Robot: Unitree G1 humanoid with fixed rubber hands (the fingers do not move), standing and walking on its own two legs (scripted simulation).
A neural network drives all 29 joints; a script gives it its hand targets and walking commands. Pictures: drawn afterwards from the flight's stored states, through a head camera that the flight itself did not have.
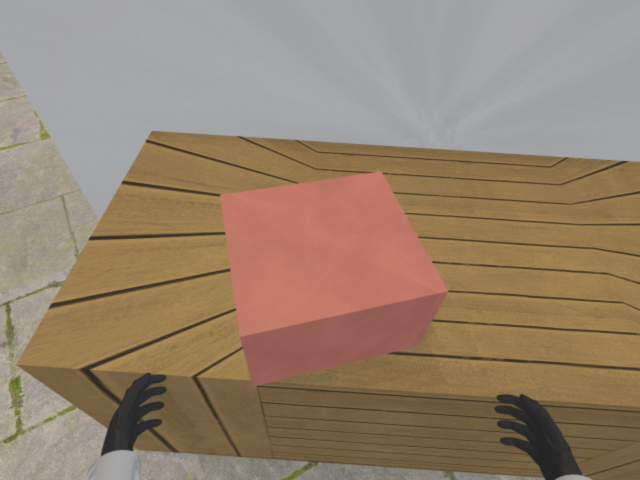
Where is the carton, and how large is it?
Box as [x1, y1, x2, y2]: [220, 171, 447, 386]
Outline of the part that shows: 380,171 220,195 239,333 253,386 418,345 444,298 447,289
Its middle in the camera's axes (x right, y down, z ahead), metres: +0.00 +0.06 +0.65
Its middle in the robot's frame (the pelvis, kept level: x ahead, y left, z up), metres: +0.44 -0.01 -0.06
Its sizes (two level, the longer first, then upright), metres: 0.289 0.263 0.177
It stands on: a pedestal, 0.62 m high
